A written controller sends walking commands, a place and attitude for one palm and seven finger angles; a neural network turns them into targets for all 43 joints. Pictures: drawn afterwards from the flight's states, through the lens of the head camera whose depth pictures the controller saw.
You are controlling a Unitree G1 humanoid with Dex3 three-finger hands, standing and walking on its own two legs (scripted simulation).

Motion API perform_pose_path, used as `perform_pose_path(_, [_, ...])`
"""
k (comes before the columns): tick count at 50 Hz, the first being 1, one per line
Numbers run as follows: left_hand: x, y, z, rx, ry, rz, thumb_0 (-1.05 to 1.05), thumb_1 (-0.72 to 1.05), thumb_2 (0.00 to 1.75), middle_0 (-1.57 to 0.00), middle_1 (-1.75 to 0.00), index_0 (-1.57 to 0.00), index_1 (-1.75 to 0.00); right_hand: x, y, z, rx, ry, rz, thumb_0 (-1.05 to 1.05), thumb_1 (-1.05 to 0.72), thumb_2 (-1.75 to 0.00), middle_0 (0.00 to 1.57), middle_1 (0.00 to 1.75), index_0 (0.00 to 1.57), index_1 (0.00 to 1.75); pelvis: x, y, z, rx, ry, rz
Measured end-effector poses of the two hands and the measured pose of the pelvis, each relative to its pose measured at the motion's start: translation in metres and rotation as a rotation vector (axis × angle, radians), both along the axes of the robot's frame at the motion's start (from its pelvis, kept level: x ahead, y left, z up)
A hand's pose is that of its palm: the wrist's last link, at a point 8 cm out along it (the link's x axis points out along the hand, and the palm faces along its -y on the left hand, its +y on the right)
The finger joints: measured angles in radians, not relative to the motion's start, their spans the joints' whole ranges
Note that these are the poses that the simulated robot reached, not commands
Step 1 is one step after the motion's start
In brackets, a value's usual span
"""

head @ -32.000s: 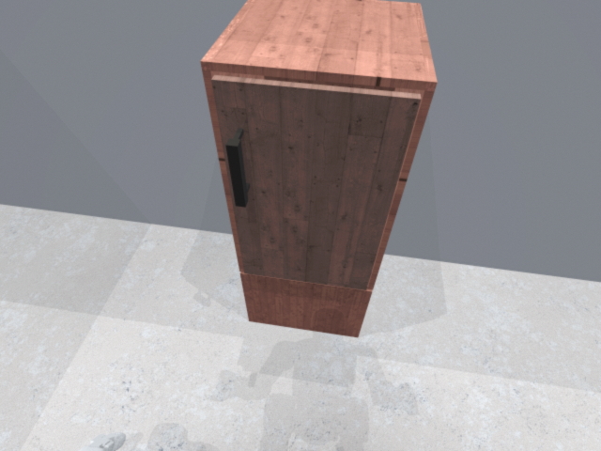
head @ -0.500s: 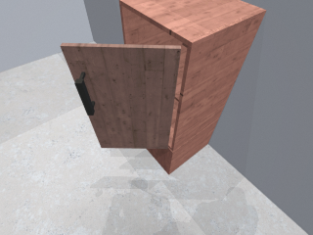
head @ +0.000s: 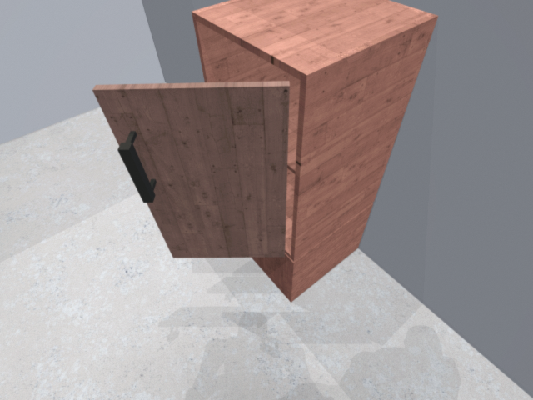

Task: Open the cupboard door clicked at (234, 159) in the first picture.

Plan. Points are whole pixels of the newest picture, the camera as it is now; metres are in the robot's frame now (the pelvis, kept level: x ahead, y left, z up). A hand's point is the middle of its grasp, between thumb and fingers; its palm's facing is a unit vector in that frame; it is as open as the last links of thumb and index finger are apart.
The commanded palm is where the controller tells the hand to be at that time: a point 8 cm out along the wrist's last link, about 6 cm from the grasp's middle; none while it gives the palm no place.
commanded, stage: shuffle to correct the standing spot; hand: left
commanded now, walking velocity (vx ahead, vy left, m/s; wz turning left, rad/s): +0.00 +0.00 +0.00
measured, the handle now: (140, 167) +0.55 +0.31 +0.00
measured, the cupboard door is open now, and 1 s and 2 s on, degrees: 51 51 51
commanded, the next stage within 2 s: come to a stop and stand still in 0.60 s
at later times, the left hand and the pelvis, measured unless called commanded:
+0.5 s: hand out of the picture +0.02 +0.22 -0.18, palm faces +0.04 -0.97 -0.24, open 7.3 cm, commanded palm none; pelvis +0.01 +0.03 -0.01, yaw -1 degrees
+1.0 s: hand out of the picture +0.05 +0.30 -0.18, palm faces +0.08 -0.97 -0.23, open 7.4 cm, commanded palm none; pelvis +0.03 +0.10 -0.01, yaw +2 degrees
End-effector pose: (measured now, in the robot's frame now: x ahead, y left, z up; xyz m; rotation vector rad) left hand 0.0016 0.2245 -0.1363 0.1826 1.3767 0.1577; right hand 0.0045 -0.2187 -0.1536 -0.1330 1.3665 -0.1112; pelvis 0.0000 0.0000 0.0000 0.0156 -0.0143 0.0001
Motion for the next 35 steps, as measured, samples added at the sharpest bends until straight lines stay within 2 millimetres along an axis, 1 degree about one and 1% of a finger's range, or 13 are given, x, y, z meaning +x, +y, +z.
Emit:
perform_pose_path(7, [-0.003,-0.009,-0.001,-0.004,0.008,0.006,0.0,0.92,0.89,-0.2,-0.3,-0.21,-0.3,-0.006,-0.007,0.0,0.004,0.033,0.0,0.01,-0.91,-0.9,0.2,0.29,0.19,0.3,0.0,-0.008,0.0,-0.002,0.004,0.002])
perform_pose_path(12, [-0.003,-0.008,-0.003,-0.007,-0.001,0.03,0.0,0.91,0.89,-0.2,-0.3,-0.21,-0.3,-0.008,-0.009,-0.002,-0.006,0.06,0.003,0.01,-0.9,-0.9,0.2,0.29,0.19,0.3,0.001,-0.006,-0.002,-0.01,0.007,0.011])
perform_pose_path(16, [-0.004,0.003,-0.007,-0.012,-0.004,0.051,0.0,0.91,0.89,-0.2,-0.3,-0.21,-0.3,-0.003,-0.006,0.001,-0.031,0.063,0.006,0.01,-0.9,-0.9,0.2,0.29,0.19,0.3,0.002,0.004,-0.004,-0.011,0.012,0.014])
perform_pose_path(20, [-0.001,0.021,-0.012,-0.012,0.008,0.057,0.0,0.91,0.89,-0.2,-0.3,-0.21,-0.3,0.003,0.004,0.007,-0.05,0.035,0.003,0.01,-0.9,-0.9,0.2,0.29,0.19,0.3,0.004,0.017,-0.005,0.005,0.016,0.003])
perform_pose_path(24, [0.011,0.037,-0.012,0.012,0.007,0.04,0.0,0.91,0.89,-0.2,-0.3,-0.21,-0.3,0.005,0.015,0.004,-0.043,0.021,-0.003,0.01,-0.9,-0.9,0.2,0.29,0.19,0.3,0.006,0.025,-0.007,0.011,0.021,-0.013])
perform_pose_path(28, [0.028,0.046,-0.009,0.043,-0.034,0.024,0.0,0.91,0.89,-0.2,-0.3,-0.2,-0.3,0.009,0.025,-0.008,-0.007,0.025,-0.007,0.01,-0.9,-0.9,0.2,0.29,0.19,0.3,0.01,0.027,-0.013,0.014,0.025,-0.014])
perform_pose_path(31, [0.033,0.051,-0.003,0.053,-0.082,0.044,0.0,0.91,0.89,-0.2,-0.3,-0.2,-0.3,0.019,0.032,-0.011,0.004,0.037,0.015,0.01,-0.9,-0.9,0.2,0.29,0.19,0.3,0.013,0.034,-0.012,0.009,0.026,0.02])
perform_pose_path(33, [0.029,0.056,0.001,0.056,-0.092,0.067,0.0,0.91,0.89,-0.2,-0.3,-0.21,-0.3,0.032,0.035,-0.007,-0.002,0.032,0.038,0.01,-0.91,-0.9,0.2,0.29,0.2,0.3,0.014,0.041,-0.008,0.012,0.026,0.032])
perform_pose_path(35, [0.022,0.062,0.002,0.051,-0.078,0.081,0.0,0.91,0.89,-0.2,-0.3,-0.21,-0.3,0.05,0.039,-0.002,-0.008,0.004,0.054,0.01,-0.91,-0.9,0.2,0.29,0.2,0.3,0.015,0.049,-0.005,0.016,0.028,0.038])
